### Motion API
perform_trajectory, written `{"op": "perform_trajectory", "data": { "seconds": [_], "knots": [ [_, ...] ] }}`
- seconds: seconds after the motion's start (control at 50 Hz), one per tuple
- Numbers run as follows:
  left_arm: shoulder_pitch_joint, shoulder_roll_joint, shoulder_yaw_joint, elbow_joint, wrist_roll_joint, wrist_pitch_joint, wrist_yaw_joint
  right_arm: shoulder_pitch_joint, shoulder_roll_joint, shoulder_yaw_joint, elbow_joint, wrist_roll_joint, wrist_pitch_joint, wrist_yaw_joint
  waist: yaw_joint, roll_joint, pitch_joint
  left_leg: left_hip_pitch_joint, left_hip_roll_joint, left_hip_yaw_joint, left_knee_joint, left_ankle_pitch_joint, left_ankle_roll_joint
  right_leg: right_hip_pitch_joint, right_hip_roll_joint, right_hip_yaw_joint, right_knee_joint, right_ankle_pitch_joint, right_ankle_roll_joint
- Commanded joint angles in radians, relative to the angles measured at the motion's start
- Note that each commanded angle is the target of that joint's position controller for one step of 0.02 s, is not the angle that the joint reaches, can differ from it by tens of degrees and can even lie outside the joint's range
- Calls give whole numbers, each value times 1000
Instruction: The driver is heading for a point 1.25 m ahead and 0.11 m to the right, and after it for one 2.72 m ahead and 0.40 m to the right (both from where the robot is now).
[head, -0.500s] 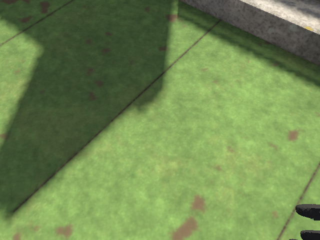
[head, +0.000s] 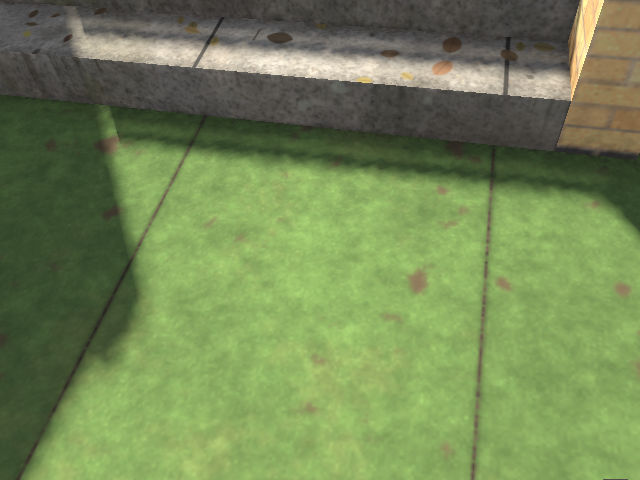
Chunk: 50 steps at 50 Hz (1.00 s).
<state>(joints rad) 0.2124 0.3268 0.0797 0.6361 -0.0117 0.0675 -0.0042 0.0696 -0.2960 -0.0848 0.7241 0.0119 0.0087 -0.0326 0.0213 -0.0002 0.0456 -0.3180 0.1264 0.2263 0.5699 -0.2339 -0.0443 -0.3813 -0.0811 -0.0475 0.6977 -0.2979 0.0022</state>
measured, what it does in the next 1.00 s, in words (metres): walks ahead, turning right: left foot, then right foot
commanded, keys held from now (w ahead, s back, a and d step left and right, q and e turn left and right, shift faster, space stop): e+shift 0.40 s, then w+e+shift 0.04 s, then w+shift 0.08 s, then w+q+shift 0.48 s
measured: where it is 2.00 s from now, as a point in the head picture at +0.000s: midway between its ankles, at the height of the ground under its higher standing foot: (367, 235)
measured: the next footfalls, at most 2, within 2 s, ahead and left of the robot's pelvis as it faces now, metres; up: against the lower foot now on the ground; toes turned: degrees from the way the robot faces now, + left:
left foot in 0.48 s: +0.16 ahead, +0.07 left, +0.00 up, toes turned -38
right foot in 0.82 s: +0.13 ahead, -0.22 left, +0.00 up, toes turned -23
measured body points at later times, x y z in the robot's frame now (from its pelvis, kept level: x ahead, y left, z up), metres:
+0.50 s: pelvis +0.05 +0.00 +0.01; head +0.08 -0.01 +0.46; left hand +0.35 +0.18 -0.06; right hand +0.07 -0.34 -0.08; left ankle +0.13 +0.10 -0.73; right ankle +0.02 -0.11 -0.72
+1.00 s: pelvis +0.21 -0.12 +0.02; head +0.22 -0.13 +0.47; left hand +0.39 +0.11 -0.09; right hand +0.21 -0.42 -0.10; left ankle +0.23 +0.00 -0.64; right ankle +0.10 -0.20 -0.72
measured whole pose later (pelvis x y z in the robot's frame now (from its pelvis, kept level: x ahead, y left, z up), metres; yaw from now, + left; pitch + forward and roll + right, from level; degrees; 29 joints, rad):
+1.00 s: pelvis +0.21 -0.12 +0.02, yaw -18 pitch +3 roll -1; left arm 0.32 0.27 0.03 0.67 0.04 -0.07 0.01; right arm 0.28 -0.32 -0.08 0.77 -0.03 0.00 0.07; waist 0.01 0.03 -0.04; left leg -0.60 0.02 -0.01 1.17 -0.27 0.06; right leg -0.12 -0.01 -0.09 0.38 -0.32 0.01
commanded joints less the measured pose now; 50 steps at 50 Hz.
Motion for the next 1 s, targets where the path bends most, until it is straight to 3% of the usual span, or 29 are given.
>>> {"op": "perform_trajectory", "data": {
  "seconds": [0.02,0.04,0.06,0.08,0.1,0.16,0.24,0.4,0.44,0.46,0.48,0.5,0.52,0.54,0.56,0.62,0.64,0.68,0.72,0.76,0.8,0.82,0.84,0.86,0.88,0.9,0.92,0.96,1.0],
  "knots": [
    [146,288,87,-55,13,-10,25,13,-45,-20,-70,-32,5,9,-1,-422,-39,-378,-62,-5,458,-423,-52,309,-236,489,-296,566,-227],
    [144,295,80,-85,54,-40,10,-135,-77,-24,-120,-43,2,-2,76,-338,-127,-448,-140,-241,630,-451,-36,251,-288,650,-382,462,-348],
    [112,272,75,-85,58,-63,1,-151,-97,-32,-122,-18,0,-10,59,-227,-112,-468,-127,-295,665,-360,-2,251,-250,578,-401,330,-313],
    [56,245,72,-90,31,-71,8,-123,-99,-36,-109,-11,-4,-18,17,-171,-95,-473,-112,-319,629,-253,19,243,-199,521,-393,259,-256],
    [2,201,59,-102,6,-65,19,-91,-115,-42,-84,-20,-4,-25,-9,-127,-99,-462,-98,-329,603,-181,18,238,-173,473,-372,241,-215],
    [-36,154,40,-133,5,-48,47,-49,-96,-40,-60,-23,-15,-14,-34,-124,-163,-361,-141,-333,562,-67,-6,215,-108,416,-332,342,-188],
    [-4,171,51,-140,-5,-38,62,-76,-64,-23,-55,-11,-25,-3,-14,-119,-169,-344,-185,-362,341,-44,-34,269,-75,472,-309,319,-190],
    [-41,185,64,-173,-7,-16,48,-66,-102,-29,-42,0,-49,24,2,-187,-154,-163,-218,-398,71,-79,-21,225,-28,642,-272,313,-186],
    [-65,175,59,-180,-18,-15,43,-5,-120,-38,-30,14,-59,34,-24,-171,-177,11,-202,-382,-60,-45,4,120,16,665,-303,-57,-172],
    [-82,158,49,-178,-19,-17,39,55,-120,-44,-11,23,-64,37,-61,-152,-170,154,-179,-355,-145,18,22,15,48,636,-286,-266,-155],
    [-40,111,32,-164,-13,-23,34,126,-149,-57,2,22,-64,34,-78,-65,-186,328,-71,-429,-182,-68,67,-135,108,553,-141,-423,-114],
    [-6,30,4,-158,-6,-32,30,218,-193,-59,4,2,-63,30,-84,96,-213,441,123,-689,-268,-381,156,-287,221,344,141,-417,-64],
    [-52,52,3,-216,-22,-57,28,196,-249,-67,5,-42,-82,42,-57,266,-97,343,232,-1012,-400,-649,267,-471,193,287,310,-270,-53],
    [-62,107,9,-191,-13,-73,30,127,-188,-51,-22,-35,-94,39,-51,217,-27,262,232,-983,-413,-661,283,-483,125,265,387,-185,-34],
    [-44,121,13,-159,0,-84,28,119,-134,-31,-22,-16,-93,32,-50,163,-8,232,183,-883,-407,-580,257,-452,110,243,411,-112,-15],
    [-100,73,-3,-165,23,-125,15,216,-143,-14,-1,8,-87,28,-72,102,16,167,87,-741,-433,-418,237,-390,62,134,379,27,10],
    [-127,80,-12,-150,113,-94,-33,241,-163,-21,31,-53,-68,47,-69,51,25,77,16,-663,-434,-385,212,-305,77,81,316,64,17],
    [-140,31,-29,-164,79,-84,-64,252,-176,-31,28,-38,-57,57,-75,161,28,16,-41,-609,-433,-294,205,-183,94,34,154,33,37],
    [-150,15,-38,-163,48,-88,-64,249,-193,-40,24,-34,-49,60,-71,209,19,-40,-58,-594,-422,-253,210,-39,125,12,-13,-28,52],
    [-142,28,-33,-155,35,-98,-39,265,-201,-45,27,-36,-41,61,-60,198,8,-59,-37,-624,-382,-237,224,94,145,13,-145,-42,50],
    [-29,49,-22,-105,33,-118,4,268,-160,-37,31,-28,-41,56,5,111,-23,-151,-63,-621,-266,-193,204,366,130,28,-308,90,20],
    [93,96,-6,-75,40,-131,23,246,-128,-31,21,-22,-54,58,73,58,-89,-275,-113,-569,-107,-192,175,591,52,90,-290,48,2],
    [240,199,20,-61,68,-139,36,234,-36,-4,-19,6,-73,59,151,-154,-225,-425,-205,-425,221,-271,135,800,-210,386,-380,-307,-41],
    [247,284,45,-41,77,-127,39,165,-26,9,-83,12,-76,53,142,-285,-227,-577,-195,-325,441,-251,126,700,-386,712,-492,-565,-108],
    [182,189,23,-48,77,-130,32,128,-75,2,-78,-12,-63,52,107,-144,-134,-596,-114,-337,565,-168,132,594,-361,668,-474,-533,-120],
    [138,117,0,-51,71,-135,25,129,-75,-1,-64,-28,-57,65,75,-99,-82,-592,-94,-325,591,-106,125,526,-304,536,-469,-417,-109],
    [115,77,-12,-47,68,-136,20,161,-78,-3,-44,-35,-48,81,47,-103,-70,-554,-73,-308,596,-75,115,480,-254,419,-488,-322,-91],
    [140,61,-19,-11,54,-144,21,139,-71,-2,-46,-48,-26,107,34,-136,-9,-570,-44,-281,634,-34,103,427,-204,271,-536,-192,-84],
    [178,57,-17,25,47,-157,14,82,-51,7,-71,-46,-16,121,31,-124,28,-623,-36,-281,666,30,102,427,-198,176,-558,-58,-86]
  ]
}}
